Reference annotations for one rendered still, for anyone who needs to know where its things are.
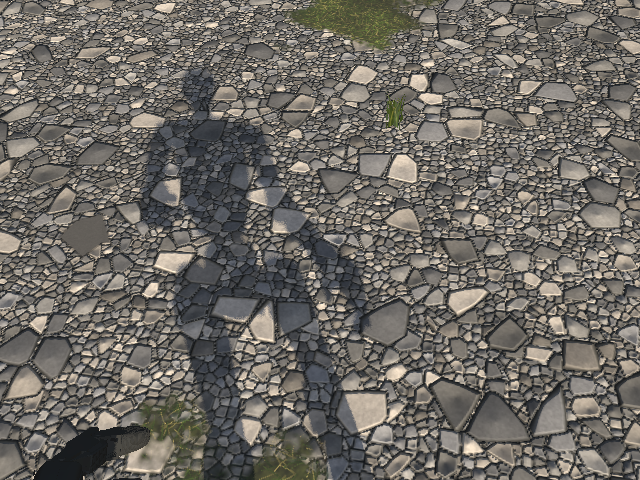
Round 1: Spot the left robot hand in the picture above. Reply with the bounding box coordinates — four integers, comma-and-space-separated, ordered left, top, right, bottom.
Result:
33, 426, 150, 480

